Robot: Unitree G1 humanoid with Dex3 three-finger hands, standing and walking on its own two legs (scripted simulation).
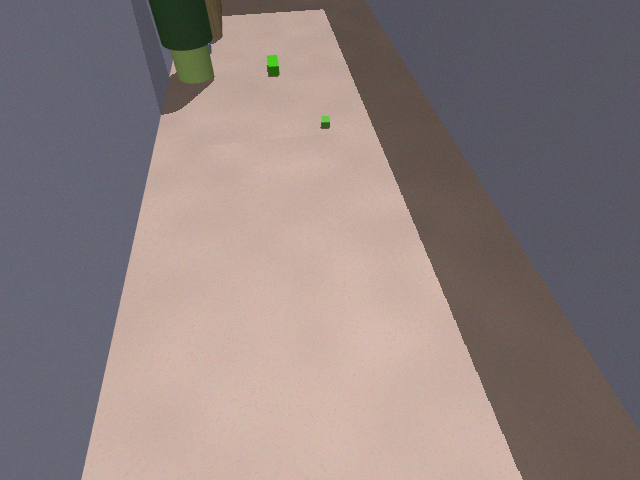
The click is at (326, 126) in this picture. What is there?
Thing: small brick
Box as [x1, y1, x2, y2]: [321, 116, 329, 127]
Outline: 321,116 321,127 329,127 329,116
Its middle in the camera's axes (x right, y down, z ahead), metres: +0.04 -0.66 +2.23
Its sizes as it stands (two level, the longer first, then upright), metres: 0.064 0.047 0.036
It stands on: the floor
